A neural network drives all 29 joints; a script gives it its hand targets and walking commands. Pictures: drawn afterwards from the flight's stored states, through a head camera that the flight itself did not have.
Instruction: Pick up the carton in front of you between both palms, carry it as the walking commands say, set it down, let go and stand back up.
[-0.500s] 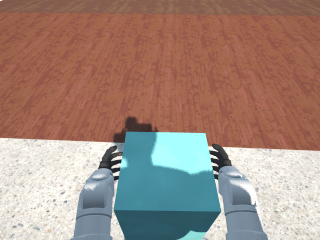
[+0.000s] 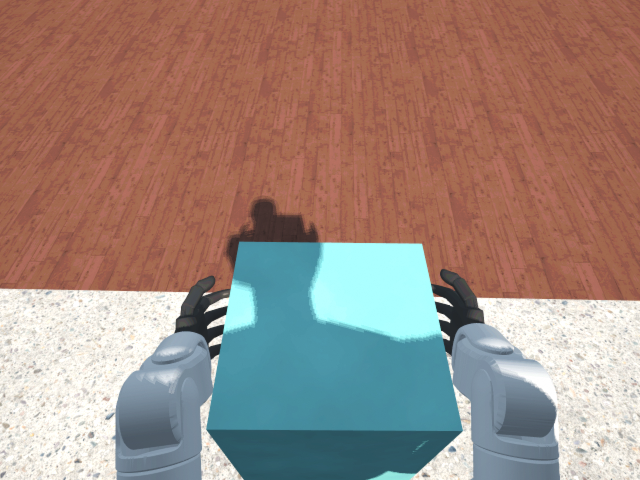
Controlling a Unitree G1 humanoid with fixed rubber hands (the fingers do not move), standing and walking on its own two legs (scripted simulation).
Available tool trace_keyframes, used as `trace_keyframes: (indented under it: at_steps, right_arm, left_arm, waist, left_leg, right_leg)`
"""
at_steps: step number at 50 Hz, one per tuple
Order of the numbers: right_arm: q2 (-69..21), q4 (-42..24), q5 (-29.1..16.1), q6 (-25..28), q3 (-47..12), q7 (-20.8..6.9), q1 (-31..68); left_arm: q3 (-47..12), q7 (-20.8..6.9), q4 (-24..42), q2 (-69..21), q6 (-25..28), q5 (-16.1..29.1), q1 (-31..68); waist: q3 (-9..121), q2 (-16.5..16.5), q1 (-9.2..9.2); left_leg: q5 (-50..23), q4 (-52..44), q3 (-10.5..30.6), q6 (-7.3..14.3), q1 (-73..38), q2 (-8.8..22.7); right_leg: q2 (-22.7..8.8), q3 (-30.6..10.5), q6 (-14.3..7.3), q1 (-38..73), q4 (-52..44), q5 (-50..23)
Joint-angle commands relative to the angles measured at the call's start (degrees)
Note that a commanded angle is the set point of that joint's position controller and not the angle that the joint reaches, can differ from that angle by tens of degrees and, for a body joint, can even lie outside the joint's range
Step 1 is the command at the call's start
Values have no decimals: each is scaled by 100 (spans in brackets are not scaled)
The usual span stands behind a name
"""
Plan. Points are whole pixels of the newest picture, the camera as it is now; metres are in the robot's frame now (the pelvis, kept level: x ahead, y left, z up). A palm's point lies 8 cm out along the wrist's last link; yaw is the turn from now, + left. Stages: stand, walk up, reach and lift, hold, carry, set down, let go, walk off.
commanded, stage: carry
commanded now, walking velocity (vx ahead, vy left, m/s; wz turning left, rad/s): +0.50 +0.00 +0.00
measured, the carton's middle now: (328, 370) +0.26 +0.00 +0.02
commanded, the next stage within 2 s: none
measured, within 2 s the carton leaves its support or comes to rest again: neither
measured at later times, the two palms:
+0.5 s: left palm (213, 183) +0.58 +0.17 +0.06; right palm (387, 171) +0.59 -0.12 +0.06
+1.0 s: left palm (241, 60) +0.94 +0.15 +0.12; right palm (374, 55) +0.95 -0.15 +0.12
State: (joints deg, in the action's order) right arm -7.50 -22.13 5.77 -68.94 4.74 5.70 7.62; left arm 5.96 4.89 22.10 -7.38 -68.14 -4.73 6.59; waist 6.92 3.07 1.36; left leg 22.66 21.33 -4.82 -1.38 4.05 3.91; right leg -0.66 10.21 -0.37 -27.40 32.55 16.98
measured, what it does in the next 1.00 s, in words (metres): walks ahead: right foot, then left foot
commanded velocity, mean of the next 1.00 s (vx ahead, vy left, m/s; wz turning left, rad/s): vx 0.50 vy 0.00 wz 0.00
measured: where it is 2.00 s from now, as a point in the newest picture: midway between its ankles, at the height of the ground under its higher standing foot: (313, 223)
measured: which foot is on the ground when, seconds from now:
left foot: down 0.00-0.04, up 0.06-0.44, down 0.46-0.98, up 1.00-1.00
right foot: up 0.00-0.00, down 0.02-0.50, up 0.52-0.94, down 0.96-1.00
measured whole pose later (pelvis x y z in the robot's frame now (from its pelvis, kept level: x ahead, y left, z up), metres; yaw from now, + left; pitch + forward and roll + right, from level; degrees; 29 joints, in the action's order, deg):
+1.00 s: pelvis +0.67 -0.01 -0.02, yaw +2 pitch +3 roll -1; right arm -6.4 -29.1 4.4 -72.8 8.0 5.5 15.3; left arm 7.0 6.1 28.0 -8.3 -72.0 -4.6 15.4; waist 3.1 2.7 -1.3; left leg 28.4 42.2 -8.2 -0.9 2.0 6.1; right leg -2.5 14.7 -5.6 -28.6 34.0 7.7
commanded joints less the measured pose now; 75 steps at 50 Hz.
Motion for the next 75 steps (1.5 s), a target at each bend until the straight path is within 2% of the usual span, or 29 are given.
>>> trace_keyframes:
  at_steps: [1,2,3,4,7,11,19,22,23,24,25,26,29,32,43,47,48,49,50,51,53,54,62,68,71,72,73,74,75]
  right_arm:
    - [-4635,-605,-2428,-122,-4016,-1418,2700]
    - [-4455,-627,-2451,-205,-3970,-1437,2834]
    - [-4404,-673,-2497,-302,-3993,-1457,3080]
    - [-4393,-531,-2522,-367,-3992,-1481,3217]
    - [-4707,-157,-2499,-377,-3848,-1516,3135]
    - [-5138,184,-2162,-213,-3785,-1437,2721]
    - [-5242,-1,-1966,-23,-3925,-1345,2482]
    - [-5226,-33,-2061,-4,-3941,-1391,2439]
    - [-5194,6,-2059,8,-3928,-1415,2366]
    - [-5164,31,-2057,4,-3928,-1439,2256]
    - [-5112,188,-2017,68,-3903,-1475,2278]
    - [-5302,188,-2115,104,-3960,-1495,2236]
    - [-5671,-135,-2319,251,-4146,-1526,2578]
    - [-5685,-276,-2411,321,-4222,-1578,2452]
    - [-4548,-942,-2331,25,-3935,-1489,2499]
    - [-3835,-1103,-2288,-344,-3723,-1303,3108]
    - [-3596,-1083,-2290,-442,-3675,-1262,3377]
    - [-3584,-1122,-2353,-586,-3681,-1221,3759]
    - [-3483,-1112,-2377,-670,-3645,-1208,4073]
    - [-3631,-899,-2421,-719,-3622,-1187,4340]
    - [-3862,-639,-2480,-750,-3520,-1153,4727]
    - [-3936,-490,-2497,-755,-3483,-1138,4933]
    - [-4315,1065,-2405,-755,-3275,-998,6509]
    - [-4621,1902,-2659,-728,-2888,-999,7650]
    - [-4741,2352,-2684,-735,-2518,-1025,7870]
    - [-4774,2478,-2685,-730,-2399,-1044,7802]
    - [-4621,2546,-2593,-699,-2234,-1031,7931]
    - [-4898,2645,-2639,-698,-2240,-1047,7820]
    - [-5094,2330,-2736,-671,-2250,-1073,8075]
  left_arm:
    - [-3902,-1298,412,-4719,-137,2105,2626]
    - [-3812,-1274,311,-4584,-199,2029,2498]
    - [-3747,-1258,218,-4474,-247,1931,2590]
    - [-3712,-1239,222,-4518,-302,1933,2739]
    - [-3825,-1247,278,-4836,-379,2082,3119]
    - [-4032,-1408,193,-5129,-318,2307,3149]
    - [-4047,-1586,109,-5063,-155,2251,2737]
    - [-4051,-1574,196,-5007,-132,2222,2652]
    - [-4061,-1570,213,-4966,-125,2203,2616]
    - [-4062,-1575,205,-4903,-117,2178,2637]
    - [-4147,-1562,339,-4980,-133,2194,2714]
    - [-4144,-1565,290,-4972,-92,2164,2748]
    - [-4196,-1555,269,-5402,103,2195,2771]
    - [-4208,-1471,191,-5559,239,2061,2385]
    - [-4248,-1282,1134,-4647,-58,2188,2842]
    - [-3947,-1222,1118,-3899,-440,2284,3326]
    - [-3844,-1203,1027,-3702,-525,2275,3465]
    - [-3657,-1190,856,-3376,-585,2180,3719]
    - [-3628,-1171,721,-3449,-656,2264,3816]
    - [-3644,-1159,826,-3511,-735,2407,4162]
    - [-3689,-1140,818,-3805,-795,2549,4798]
    - [-3697,-1147,732,-3946,-822,2615,5117]
    - [-3397,-1261,-818,-4213,-833,2809,6756]
    - [-2949,-1145,-1686,-4441,-779,2779,7856]
    - [-2714,-1062,-1977,-4656,-798,2772,8218]
    - [-2654,-1041,-2018,-4687,-802,2752,8319]
    - [-2562,-1028,-2104,-4927,-835,2767,8402]
    - [-2502,-992,-2060,-4862,-825,2686,8512]
    - [-2468,-953,-1929,-5018,-800,2650,8690]
  waist:
    - [1501,172,-163]
    - [1733,-654,-313]
    - [1569,-1990,-307]
    - [1364,-1599,-293]
    - [1208,-348,-237]
    - [1076,-730,-235]
    - [360,-1231,-297]
    - [844,-1227,-160]
    - [1219,-992,-67]
    - [1671,-439,72]
    - [2046,1094,23]
    - [1839,979,16]
    - [1549,-195,-27]
    - [1521,163,-61]
    - [289,579,-12]
    - [838,388,-164]
    - [1216,-9,-332]
    - [1773,-1432,-447]
    - [1737,-2243,-569]
    - [1684,-1768,-447]
    - [1622,-753,-380]
    - [1649,-644,-344]
    - [1319,-1002,-398]
    - [1117,-1232,-476]
    - [1844,-870,65]
    - [2406,-278,347]
    - [3328,1395,345]
    - [3298,1682,466]
    - [2911,1153,442]
  left_leg:
    - [-2829,987,-364,364,1024,556]
    - [-1670,2352,-683,122,1935,213]
    - [351,3796,-458,-24,3374,-446]
    - [609,4651,235,196,3870,-179]
    - [-209,4554,440,356,3946,403]
    - [-735,3132,-10,164,3510,214]
    - [-2013,909,-907,313,2702,-225]
    - [-2009,450,-1335,403,1059,-633]
    - [-1663,444,-1274,424,-123,-592]
    - [-544,212,207,565,-1198,529]
    - [416,-567,3209,1501,-2409,2185]
    - [-401,-992,3610,1673,-2201,2229]
    - [-2313,-742,1753,1214,-1175,1748]
    - [-2274,-967,859,937,-842,1434]
    - [-3311,-1059,-465,780,-876,971]
    - [-4387,899,-998,490,-609,659]
    - [-3482,2045,-934,370,197,501]
    - [-1880,3911,-727,85,1917,-34]
    - [492,5019,-181,99,3045,-649]
    - [485,5725,372,314,3381,-281]
    - [-120,5499,551,534,3486,138]
    - [-379,5162,558,537,3344,249]
    - [-1245,3533,5,347,4020,156]
    - [-1469,1726,-516,607,3335,-248]
    - [-1601,786,-1004,773,918,-842]
    - [-1050,742,260,897,-620,55]
    - [-1218,505,3226,1839,-2549,1705]
    - [-1362,-97,4146,2113,-2893,1777]
    - [-2288,280,3467,2058,-2825,1674]
  right_leg:
    - [251,456,-144,3086,-637,-765]
    - [-804,-1153,-375,3893,-1204,514]
    - [-2320,-3864,-1075,4318,-2065,916]
    - [-2608,-4244,-1502,4117,-2106,404]
    - [-2186,-2813,-1121,3483,-2023,-785]
    - [-1678,-1461,-765,3323,-2214,-1728]
    - [-1235,-266,-587,3129,-2052,-3230]
    - [-1082,306,-337,3008,-651,-4532]
    - [-914,396,-192,2418,339,-4070]
    - [-798,217,-27,1476,1676,-2301]
    - [14,-101,183,-431,3445,68]
    - [-3,-770,49,-1101,4264,886]
    - [-681,-1056,-177,-1028,3941,217]
    - [-667,-779,-83,-710,2892,-166]
    - [-345,228,-78,-508,-120,-1607]
    - [191,717,-236,1507,-548,-1055]
    - [-197,205,-239,2695,-551,-653]
    - [-1820,-2475,-1022,4036,-1086,620]
    - [-2322,-4118,-1449,4296,-1998,174]
    - [-2322,-3516,-1366,4251,-1825,-498]
    - [-1982,-2450,-1069,3644,-1472,-1679]
    - [-1856,-2051,-905,3377,-1520,-1740]
    - [-1441,-956,-1073,3270,-1680,-1914]
    - [-1206,-478,-931,3331,-1133,-3051]
    - [-875,169,-482,2763,891,-4235]
    - [-720,-55,-297,1637,2107,-2554]
    - [63,-464,-65,-254,3748,150]
    - [444,-971,-102,-1321,4874,1331]
    - [157,-1202,-223,-1904,5305,1165]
